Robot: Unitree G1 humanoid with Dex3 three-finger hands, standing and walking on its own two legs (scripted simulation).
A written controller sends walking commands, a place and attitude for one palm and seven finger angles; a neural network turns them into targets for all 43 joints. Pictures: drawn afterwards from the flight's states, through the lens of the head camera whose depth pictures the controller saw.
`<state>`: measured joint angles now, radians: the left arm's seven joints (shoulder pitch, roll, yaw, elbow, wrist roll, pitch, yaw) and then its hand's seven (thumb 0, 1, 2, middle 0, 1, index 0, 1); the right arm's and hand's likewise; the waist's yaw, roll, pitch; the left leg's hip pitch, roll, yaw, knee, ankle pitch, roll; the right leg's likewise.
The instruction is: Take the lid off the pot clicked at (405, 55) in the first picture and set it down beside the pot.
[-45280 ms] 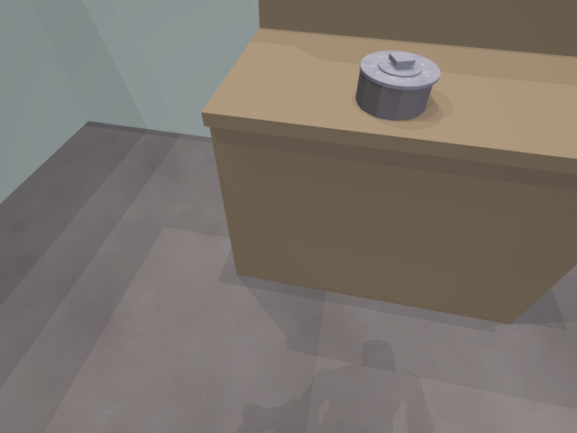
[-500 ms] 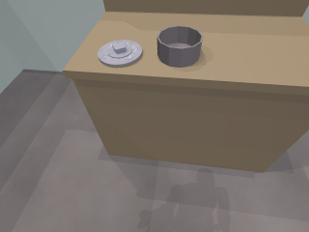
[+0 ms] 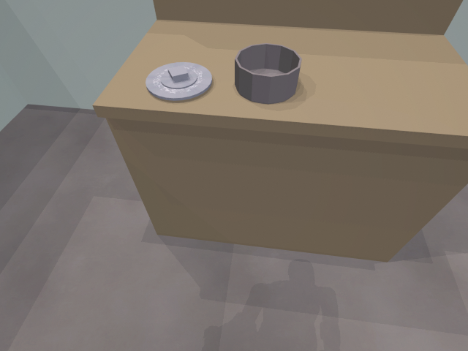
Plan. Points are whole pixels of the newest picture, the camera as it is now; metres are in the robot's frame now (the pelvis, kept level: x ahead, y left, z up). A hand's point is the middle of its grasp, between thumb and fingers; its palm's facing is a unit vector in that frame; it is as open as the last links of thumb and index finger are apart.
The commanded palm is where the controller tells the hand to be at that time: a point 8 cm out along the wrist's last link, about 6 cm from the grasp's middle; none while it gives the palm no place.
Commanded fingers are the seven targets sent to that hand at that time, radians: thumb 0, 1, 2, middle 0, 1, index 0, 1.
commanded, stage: let the arm hang, fingers relaxed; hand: left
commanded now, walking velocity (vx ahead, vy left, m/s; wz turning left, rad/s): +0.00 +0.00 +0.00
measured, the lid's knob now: (178, 72) +0.80 +0.19 +0.05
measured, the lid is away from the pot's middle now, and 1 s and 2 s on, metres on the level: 0.25 0.25 0.25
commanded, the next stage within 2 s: look to check the result in 0.88 s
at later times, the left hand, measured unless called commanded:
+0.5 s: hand out of the picture -0.01 +0.18 -0.18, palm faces +0.02 -0.98 -0.19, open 7.3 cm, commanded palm none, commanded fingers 0.00 0.90 0.90 -0.20 -0.30 -0.20 -0.30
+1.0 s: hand out of the picture -0.01 +0.18 -0.17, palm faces +0.02 -0.98 -0.20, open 7.3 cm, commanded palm none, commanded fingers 0.00 0.90 0.90 -0.20 -0.30 -0.20 -0.30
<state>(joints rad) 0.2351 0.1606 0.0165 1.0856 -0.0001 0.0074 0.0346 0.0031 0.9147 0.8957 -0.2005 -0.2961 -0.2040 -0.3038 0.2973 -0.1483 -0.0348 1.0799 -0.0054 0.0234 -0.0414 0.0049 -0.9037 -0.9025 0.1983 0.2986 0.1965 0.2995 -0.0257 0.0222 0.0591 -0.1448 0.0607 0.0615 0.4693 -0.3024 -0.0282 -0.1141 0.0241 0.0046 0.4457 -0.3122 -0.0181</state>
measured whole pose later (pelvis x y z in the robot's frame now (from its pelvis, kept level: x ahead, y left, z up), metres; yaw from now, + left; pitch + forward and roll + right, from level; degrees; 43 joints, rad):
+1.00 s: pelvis -0.01 +0.01 +0.00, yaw +0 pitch -1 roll +0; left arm 0.27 0.14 0.01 1.12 0.00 0.00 0.04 0.01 0.92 0.90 -0.20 -0.30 -0.20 -0.30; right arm 0.30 -0.12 -0.03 1.10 0.00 0.01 -0.04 0.00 -0.90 -0.90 0.20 0.30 0.20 0.30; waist -0.02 0.01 0.05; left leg -0.16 0.05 0.07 0.46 -0.28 -0.01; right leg -0.14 0.01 0.01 0.44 -0.29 0.00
